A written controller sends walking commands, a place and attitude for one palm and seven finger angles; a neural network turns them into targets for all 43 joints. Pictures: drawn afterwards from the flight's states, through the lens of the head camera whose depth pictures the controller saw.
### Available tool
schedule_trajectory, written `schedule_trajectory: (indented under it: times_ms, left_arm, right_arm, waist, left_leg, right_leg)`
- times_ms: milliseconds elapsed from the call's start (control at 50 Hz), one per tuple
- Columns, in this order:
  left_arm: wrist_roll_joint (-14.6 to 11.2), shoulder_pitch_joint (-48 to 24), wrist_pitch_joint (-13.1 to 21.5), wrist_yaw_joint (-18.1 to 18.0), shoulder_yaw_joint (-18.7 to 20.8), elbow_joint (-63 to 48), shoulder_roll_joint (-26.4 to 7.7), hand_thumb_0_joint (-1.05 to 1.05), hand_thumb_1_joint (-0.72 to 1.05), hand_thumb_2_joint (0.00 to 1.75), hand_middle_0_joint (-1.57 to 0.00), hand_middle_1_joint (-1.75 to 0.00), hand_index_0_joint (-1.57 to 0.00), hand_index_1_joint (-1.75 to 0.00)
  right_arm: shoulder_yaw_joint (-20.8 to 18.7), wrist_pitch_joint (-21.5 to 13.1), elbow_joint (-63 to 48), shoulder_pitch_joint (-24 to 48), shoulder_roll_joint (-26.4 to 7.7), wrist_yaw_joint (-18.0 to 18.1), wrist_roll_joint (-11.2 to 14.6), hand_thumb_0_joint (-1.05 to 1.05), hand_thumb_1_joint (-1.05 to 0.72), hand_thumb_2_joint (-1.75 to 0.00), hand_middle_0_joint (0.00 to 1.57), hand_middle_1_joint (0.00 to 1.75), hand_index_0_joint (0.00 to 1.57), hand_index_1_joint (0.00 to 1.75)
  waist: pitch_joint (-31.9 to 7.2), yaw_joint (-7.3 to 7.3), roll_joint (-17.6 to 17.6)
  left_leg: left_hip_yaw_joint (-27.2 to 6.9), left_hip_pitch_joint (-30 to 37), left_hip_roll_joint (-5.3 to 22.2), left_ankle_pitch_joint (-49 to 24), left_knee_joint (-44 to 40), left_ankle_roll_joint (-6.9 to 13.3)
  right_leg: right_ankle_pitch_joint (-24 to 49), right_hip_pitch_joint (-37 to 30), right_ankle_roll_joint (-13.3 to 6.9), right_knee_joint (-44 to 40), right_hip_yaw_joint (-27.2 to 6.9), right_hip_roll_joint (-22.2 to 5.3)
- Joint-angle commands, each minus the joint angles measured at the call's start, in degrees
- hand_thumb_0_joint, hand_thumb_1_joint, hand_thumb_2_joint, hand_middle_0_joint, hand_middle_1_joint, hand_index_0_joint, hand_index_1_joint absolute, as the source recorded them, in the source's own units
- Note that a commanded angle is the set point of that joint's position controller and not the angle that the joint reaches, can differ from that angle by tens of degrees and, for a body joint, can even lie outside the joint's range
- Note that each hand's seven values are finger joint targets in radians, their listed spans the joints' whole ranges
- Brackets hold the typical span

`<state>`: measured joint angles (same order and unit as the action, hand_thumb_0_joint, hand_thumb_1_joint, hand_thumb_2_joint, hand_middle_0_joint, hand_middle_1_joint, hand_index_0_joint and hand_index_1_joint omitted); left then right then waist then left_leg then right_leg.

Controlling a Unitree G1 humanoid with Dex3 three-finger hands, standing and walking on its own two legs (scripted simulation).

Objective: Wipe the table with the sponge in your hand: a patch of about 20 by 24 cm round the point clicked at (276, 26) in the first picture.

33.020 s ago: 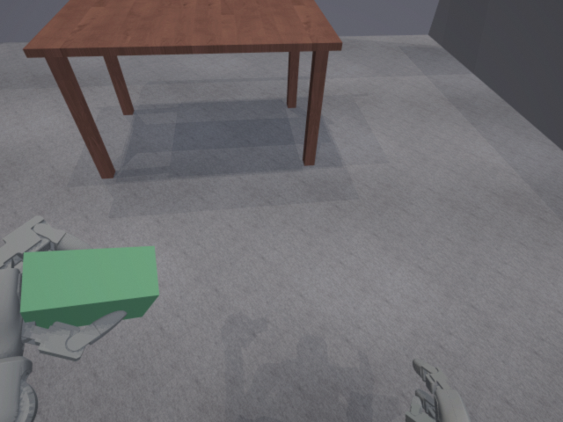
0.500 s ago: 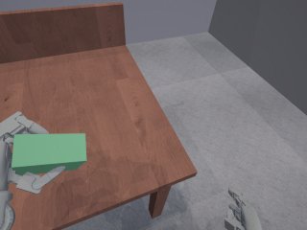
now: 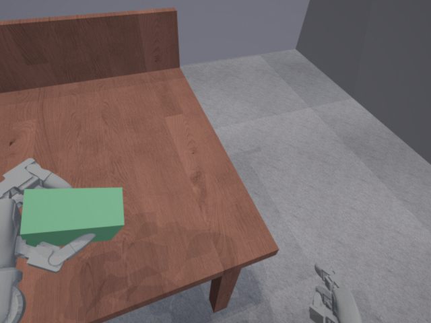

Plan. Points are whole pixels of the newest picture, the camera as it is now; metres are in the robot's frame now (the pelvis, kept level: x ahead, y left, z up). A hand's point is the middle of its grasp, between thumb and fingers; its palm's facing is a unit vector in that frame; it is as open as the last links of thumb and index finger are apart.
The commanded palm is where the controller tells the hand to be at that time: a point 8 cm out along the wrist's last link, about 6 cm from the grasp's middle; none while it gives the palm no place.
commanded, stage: look again from close up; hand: left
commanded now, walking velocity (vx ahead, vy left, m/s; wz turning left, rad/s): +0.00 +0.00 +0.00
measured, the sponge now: (88, 217) +0.23 +0.21 +0.13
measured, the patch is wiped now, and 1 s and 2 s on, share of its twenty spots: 0.00 0.00 0.00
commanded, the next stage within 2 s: turn the palm down, sponge in hand in 0.18 s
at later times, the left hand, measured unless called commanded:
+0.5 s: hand (43, 198) +0.24 +0.26 +0.16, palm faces +0.34 -0.79 -0.51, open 9.6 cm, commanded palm +0.16 +0.28 +0.17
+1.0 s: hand (82, 227) +0.22 +0.21 +0.13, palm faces +0.17 -0.56 -0.81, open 9.6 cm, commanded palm +0.17 +0.26 +0.17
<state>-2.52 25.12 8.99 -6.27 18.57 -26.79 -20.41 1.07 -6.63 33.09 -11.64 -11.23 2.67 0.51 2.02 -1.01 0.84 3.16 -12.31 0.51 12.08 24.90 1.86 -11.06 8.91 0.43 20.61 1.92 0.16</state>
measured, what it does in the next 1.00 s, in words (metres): shifts its weight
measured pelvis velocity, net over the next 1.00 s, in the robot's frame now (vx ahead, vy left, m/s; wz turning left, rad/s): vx -0.01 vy -0.05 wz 0.03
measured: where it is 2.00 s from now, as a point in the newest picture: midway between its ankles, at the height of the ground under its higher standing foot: outside the picture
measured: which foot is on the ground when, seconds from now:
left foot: down 0.00-1.00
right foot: down 0.00-1.00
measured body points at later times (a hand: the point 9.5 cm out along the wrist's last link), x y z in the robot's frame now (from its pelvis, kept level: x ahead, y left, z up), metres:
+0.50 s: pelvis -0.01 -0.01 -0.01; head -0.01 -0.02 +0.44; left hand +0.21 +0.30 +0.19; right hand +0.18 -0.22 -0.09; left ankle +0.01 +0.09 -0.74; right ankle +0.00 -0.12 -0.74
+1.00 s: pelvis -0.01 -0.05 -0.02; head +0.00 -0.09 +0.43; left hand +0.20 +0.24 +0.17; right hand +0.21 -0.27 -0.10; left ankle +0.01 +0.09 -0.74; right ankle +0.00 -0.13 -0.74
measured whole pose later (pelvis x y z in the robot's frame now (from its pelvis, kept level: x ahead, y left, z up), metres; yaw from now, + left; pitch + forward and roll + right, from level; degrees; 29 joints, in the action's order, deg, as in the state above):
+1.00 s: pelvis -0.01 -0.05 -0.02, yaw +2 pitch +0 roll +1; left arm 13.1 17.4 -2.3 3.0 15.2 -18.8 -32.9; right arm 0.8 -3.7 33.6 -8.7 -14.2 4.8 0.6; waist 0.3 -3.5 -4.1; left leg 0.0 -18.1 2.1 15.1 33.3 -1.5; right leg -18.2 16.3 -3.9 34.4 3.5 2.3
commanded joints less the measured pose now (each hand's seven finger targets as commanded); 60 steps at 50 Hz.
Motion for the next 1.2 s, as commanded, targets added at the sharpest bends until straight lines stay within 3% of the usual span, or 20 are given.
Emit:
schedule_trajectory:
  times_ms: [0, 240, 260, 280, 300, 340, 380, 440, 460, 540, 560, 620, 660, 720, 820, 920, 960, 980, 1060, 1180]
  left_arm:
    - [-0.34, -4.73, 4.2, -1.28, 6.44, -13.71, -9.67, 0.0, 0.1, 1.3, -1.2, -1.6, -1.2, -1.6]
    - [-0.48, -3.11, 4.04, -1.07, 6.65, -12.29, -9.44, 0.0, 0.1, 1.3, -1.2, -1.6, -1.2, -1.6]
    - [0.68, -52.52, 11.87, -1.36, 20.58, -28.95, -51.06, 0.0, 0.1, 1.3, -1.2, -1.6, -1.2, -1.6]
    - [6.54, -38.3, -0.13, 2.15, 16.07, 2.99, -21.51, 0.0, 0.1, 1.3, -1.2, -1.6, -1.2, -1.6]
    - [4.42, -31.61, -0.73, 3.11, 7.6, 1.68, -17.28, 0.0, 0.1, 1.3, -1.2, -1.6, -1.2, -1.6]
    - [1.74, -23.77, -4.61, 5.67, 7.08, 1.86, -13.14, 0.0, 0.1, 1.3, -1.2, -1.6, -1.2, -1.6]
    - [-1.31, -18.31, -9.32, 7.97, 3.76, -1.09, -10.04, 0.0, 0.1, 1.3, -1.2, -1.6, -1.2, -1.6]
    - [3.77, -10.8, -12.31, 9.37, 4.71, -4.16, -15.39, 0.0, 0.1, 1.3, -1.2, -1.6, -1.2, -1.6]
    - [5.43, -10.57, -12.79, 8.62, 5.67, -4.87, -17.17, 0.0, 0.1, 1.3, -1.2, -1.6, -1.2, -1.6]
    - [6.29, -12.82, -4.56, 4.74, 12.82, -10.61, -22.06, 0.0, 0.1, 1.3, -1.2, -1.6, -1.2, -1.6]
    - [5.8, -16.13, -2.85, 3.3, 16.83, -13.99, -26.4, 0.0, 0.1, 1.3, -1.2, -1.6, -1.2, -1.6]
    - [7.63, -16.23, 1.11, -0.45, 12.94, -11.14, -21.42, 0.0, 0.1, 1.3, -1.2, -1.6, -1.2, -1.6]
    - [10.02, -18.55, -0.87, -1.52, 12.78, -6.98, -23.79, 0.0, 0.1, 1.3, -1.2, -1.6, -1.2, -1.6]
    - [11.82, -20.95, -5.94, 1.04, 5.19, 0.12, -20.75, 0.0, 0.1, 1.3, -1.2, -1.6, -1.2, -1.6]
    - [14.56, -24.52, -13.24, 7.52, 0.79, 1.47, -23.78, 0.0, 0.1, 1.3, -1.2, -1.6, -1.2, -1.6]
    - [16.1, -16.9, -7.12, 6.67, 10.09, -5.87, -28.74, 0.0, 0.1, 1.3, -1.2, -1.6, -1.2, -1.6]
    - [15.74, -11.77, -5.86, 4.85, 16.15, -6.9, -32.92, 0.0, 0.1, 1.3, -1.2, -1.6, -1.2, -1.6]
    - [15.33, -11.67, -5.68, 4.26, 12.78, -7.16, -28.1, 0.0, 0.1, 1.3, -1.2, -1.6, -1.2, -1.6]
    - [16.84, -6.89, -11.32, 1.96, 13.62, -1.64, -28.99, 0.0, 0.1, 1.3, -1.2, -1.6, -1.2, -1.6]
    - [22.23, -10.76, -18.24, 4.26, 4.38, -4.02, -25.79, 0.0, 0.1, 1.3, -1.2, -1.6, -1.2, -1.6]
  right_arm:
    - [-3.25, -2.93, -8.84, 4.43, -7.3, 0.98, 0.31, 0.0, -0.9, -0.9, 0.2, 0.3, 0.2, 0.3]
    - [-3.31, -2.75, -8.69, 4.02, -7.32, 0.86, 0.46, 0.0, -0.9, -0.9, 0.2, 0.3, 0.2, 0.3]
    - [6.28, 0.23, -14.9, -4.53, -10.41, 4.84, 4.73, 0.0, -0.9, -0.9, 0.2, 0.3, 0.2, 0.3]
    - [-3.65, -3.31, -4.08, 6.46, -6.67, 2.4, -1.65, 0.0, -0.9, -0.9, 0.2, 0.3, 0.2, 0.3]
    - [-3.31, -4.24, -5.0, 5.51, -9.53, -0.72, -1.86, 0.0, -0.9, -0.9, 0.2, 0.3, 0.2, 0.3]
    - [-4.15, -3.17, -6.02, 6.91, -10.71, -0.8, -0.5, 0.0, -0.9, -0.9, 0.2, 0.3, 0.2, 0.3]
    - [-3.09, -3.18, -6.95, 9.84, -10.18, -1.19, 0.64, 0.0, -0.9, -0.9, 0.2, 0.3, 0.2, 0.3]
    - [-2.95, -2.43, -7.8, 10.42, -11.0, -1.71, 0.47, 0.0, -0.9, -0.9, 0.2, 0.3, 0.2, 0.3]
    - [-2.24, -1.54, -8.42, 12.38, -10.74, -2.19, 1.11, 0.0, -0.9, -0.9, 0.2, 0.3, 0.2, 0.3]
    - [-3.1, -1.32, -8.19, 11.26, -9.71, -1.05, -1.09, 0.0, -0.9, -0.9, 0.2, 0.3, 0.2, 0.3]
    - [-3.1, -1.33, -8.05, 12.02, -9.83, -0.84, -0.81, 0.0, -0.9, -0.9, 0.2, 0.3, 0.2, 0.3]
    - [-3.57, -2.16, -5.61, 9.45, -8.24, -0.58, -1.49, 0.0, -0.9, -0.9, 0.2, 0.3, 0.2, 0.3]
    - [-3.55, -1.81, -4.57, 8.79, -9.02, -0.34, -1.02, 0.0, -0.9, -0.9, 0.2, 0.3, 0.2, 0.3]
    - [-3.28, -1.17, -5.11, 8.81, -9.89, 0.99, -0.35, 0.0, -0.9, -0.9, 0.2, 0.3, 0.2, 0.3]
    - [-2.5, -0.17, -8.38, 11.02, -10.26, 3.56, 1.02, 0.0, -0.9, -0.9, 0.2, 0.3, 0.2, 0.3]
    - [-3.07, -0.16, -9.2, 10.17, -9.0, 3.14, 0.08, 0.0, -0.9, -0.9, 0.2, 0.3, 0.2, 0.3]
    - [-3.17, -0.15, -9.18, 10.19, -8.82, 2.6, 0.43, 0.0, -0.9, -0.9, 0.2, 0.3, 0.2, 0.3]
    - [-3.18, 0.11, -9.52, 9.42, -8.29, 2.26, 0.34, 0.0, -0.9, -0.9, 0.2, 0.3, 0.2, 0.3]
    - [-4.19, 2.09, -8.94, 7.6, -10.28, 2.12, 1.34, 0.0, -0.9, -0.9, 0.2, 0.3, 0.2, 0.3]
    - [-3.48, 3.32, -11.68, 8.63, -10.56, 3.56, 2.31, 0.0, -0.9, -0.9, 0.2, 0.3, 0.2, 0.3]
  waist:
    - [-7.82, 0.49, -4.25]
    - [-7.8, 0.63, -3.48]
    - [-5.43, 2.63, -18.09]
    - [-6.43, -1.53, -16.32]
    - [-4.94, 0.99, -9.46]
    - [-12.98, -2.67, -10.41]
    - [-12.73, -3.93, -8.73]
    - [-10.35, -3.87, -1.6]
    - [-9.91, -3.43, -3.33]
    - [-10.75, -2.51, 1.84]
    - [-12.39, -3.05, -1.4]
    - [-12.31, -2.01, -8.25]
    - [-9.32, -0.83, -12.05]
    - [-6.09, 0.15, -10.55]
    - [-6.82, -0.99, -1.15]
    - [-14.61, -4.13, 2.34]
    - [-14.94, -5.79, -2.05]
    - [-14.69, -5.02, -1.46]
    - [-8.79, -4.86, -5.2]
    - [-10.17, -2.76, -0.25]
  left_leg:
    - [-6.69, 1.08, 5.32, -5.98, -5.42, -0.79]
    - [-6.91, 0.46, 5.72, -5.7, -5.66, -0.95]
    - [-7.6, -9.88, 4.97, 8.55, -10.71, 1.56]
    - [-4.31, 3.94, 2.29, -2.16, -4.55, -3.77]
    - [-6.31, 1.69, 1.07, -9.12, -4.02, -5.26]
    - [-4.99, 7.65, 1.46, -10.33, -2.22, -4.12]
    - [-4.57, 6.04, 0.92, -5.58, -2.79, -3.58]
    - [-3.51, 2.58, 0.65, -6.94, -2.55, -1.49]
    - [-3.39, 1.92, 0.45, -3.41, -2.19, -1.3]
    - [-3.15, 0.92, 0.12, -4.39, 0.76, -0.8]
    - [-3.07, 1.14, -0.14, -1.29, 0.92, -0.91]
    - [-2.66, 2.07, -0.58, -2.89, 3.54, -1.32]
    - [-2.52, -0.02, -1.13, 2.22, 4.25, -1.17]
    - [-2.2, -2.65, -1.59, 6.17, 3.66, -0.73]
    - [-1.9, -2.23, -1.79, 5.42, 4.24, 0.38]
    - [-2.57, -1.13, -1.12, -5.81, 7.67, 0.15]
    - [-2.13, -0.94, -1.43, -8.3, 8.52, -0.27]
    - [-1.82, -2.08, -1.19, -8.95, 8.97, -0.34]
    - [-1.31, -4.86, -0.91, -8.12, 9.32, -0.95]
    - [-1.56, -4.07, -0.78, -7.51, 9.61, 0.5]
  right_leg:
    - [8.97, -3.04, -1.69, -1.62, -4.68, -4.35]
    - [8.9, -3.37, -1.54, -1.91, -4.06, -4.59]
    - [-2.64, -12.67, 2.31, 6.81, -0.76, 2.75]
    - [0.88, 4.95, -3.0, 8.89, 1.18, 3.4]
    - [1.95, 6.74, -3.19, 6.68, 3.96, 2.51]
    - [4.76, 6.0, -2.84, 6.18, 2.36, 1.93]
    - [5.17, 3.23, -2.88, 5.92, 3.33, 1.24]
    - [5.03, 2.72, -2.41, 5.37, 3.21, 1.31]
    - [2.33, 3.93, -2.39, 5.75, 2.26, 1.9]
    - [0.42, 5.96, -1.69, 5.92, 2.4, 1.89]
    - [-2.06, 6.27, -1.71, 5.9, 1.23, 2.18]
    - [-1.4, 8.45, -1.83, 6.45, 1.39, 1.4]
    - [-4.57, 11.13, -1.78, 5.61, -0.04, 0.81]
    - [-7.73, 11.44, -1.18, 4.03, -0.49, -0.63]
    - [-12.62, 9.54, -0.22, 0.88, -3.42, -1.82]
    - [1.27, 3.66, -0.38, 4.86, -4.9, -2.04]
    - [5.48, 3.05, -0.91, 5.89, -6.03, -1.52]
    - [8.37, 2.69, -0.62, 6.92, -5.15, -2.28]
    - [9.28, 5.91, -0.82, 7.03, -6.83, -2.19]
    - [9.07, 6.9, 0.17, 7.21, -5.22, -2.39]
